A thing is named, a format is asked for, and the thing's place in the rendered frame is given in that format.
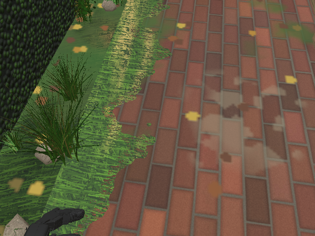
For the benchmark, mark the robot left hand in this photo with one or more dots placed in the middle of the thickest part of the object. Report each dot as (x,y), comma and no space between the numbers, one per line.
(54,219)

